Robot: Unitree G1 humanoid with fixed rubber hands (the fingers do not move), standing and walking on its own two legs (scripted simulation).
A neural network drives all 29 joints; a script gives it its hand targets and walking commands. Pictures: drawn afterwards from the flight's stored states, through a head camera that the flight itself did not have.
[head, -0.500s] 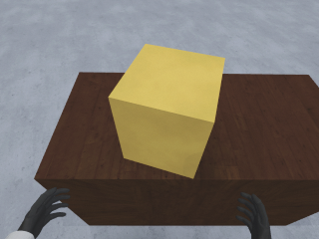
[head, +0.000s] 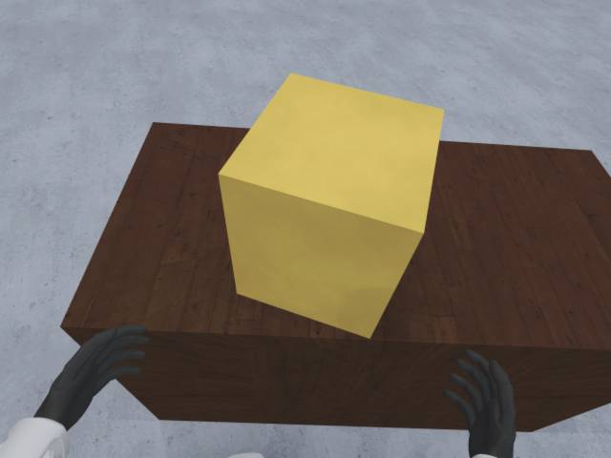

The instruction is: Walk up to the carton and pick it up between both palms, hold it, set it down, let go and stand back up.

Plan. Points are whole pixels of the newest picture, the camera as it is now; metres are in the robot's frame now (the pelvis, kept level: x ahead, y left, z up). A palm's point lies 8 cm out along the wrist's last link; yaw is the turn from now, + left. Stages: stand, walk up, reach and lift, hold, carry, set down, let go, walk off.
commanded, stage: reach and lift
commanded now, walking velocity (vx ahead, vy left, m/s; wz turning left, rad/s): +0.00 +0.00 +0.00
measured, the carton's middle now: (331, 209) +0.46 +0.01 +0.03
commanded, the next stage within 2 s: none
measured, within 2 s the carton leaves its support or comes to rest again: neither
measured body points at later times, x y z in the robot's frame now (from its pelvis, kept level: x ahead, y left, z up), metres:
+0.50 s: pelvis +0.00 +0.00 +0.00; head +0.01 +0.02 +0.45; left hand +0.25 +0.27 +0.07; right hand +0.21 -0.18 +0.05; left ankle +0.03 +0.10 -0.74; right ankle -0.04 -0.16 -0.74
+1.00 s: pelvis +0.02 -0.01 +0.01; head +0.05 +0.01 +0.46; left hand +0.33 +0.25 +0.10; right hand +0.27 -0.19 +0.09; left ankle +0.03 +0.10 -0.74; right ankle -0.04 -0.16 -0.74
